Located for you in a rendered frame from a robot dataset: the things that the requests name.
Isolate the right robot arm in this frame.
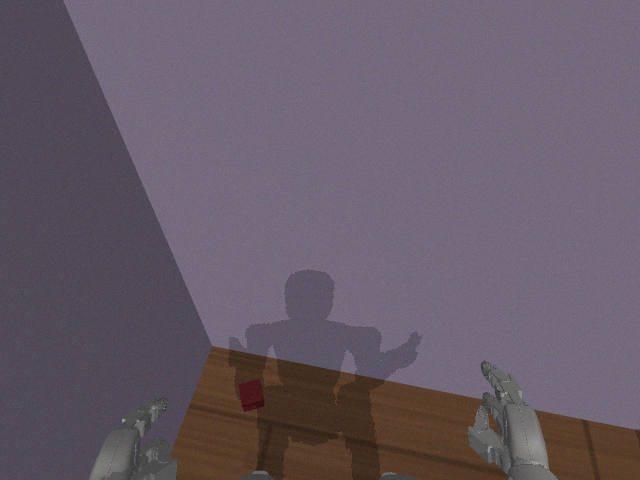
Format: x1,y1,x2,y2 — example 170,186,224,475
507,464,558,480

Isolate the left robot hand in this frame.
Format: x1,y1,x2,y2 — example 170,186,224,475
89,397,177,480

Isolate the right robot hand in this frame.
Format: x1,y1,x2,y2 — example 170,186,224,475
468,361,549,474

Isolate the cube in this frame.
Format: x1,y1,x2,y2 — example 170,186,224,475
239,379,265,412

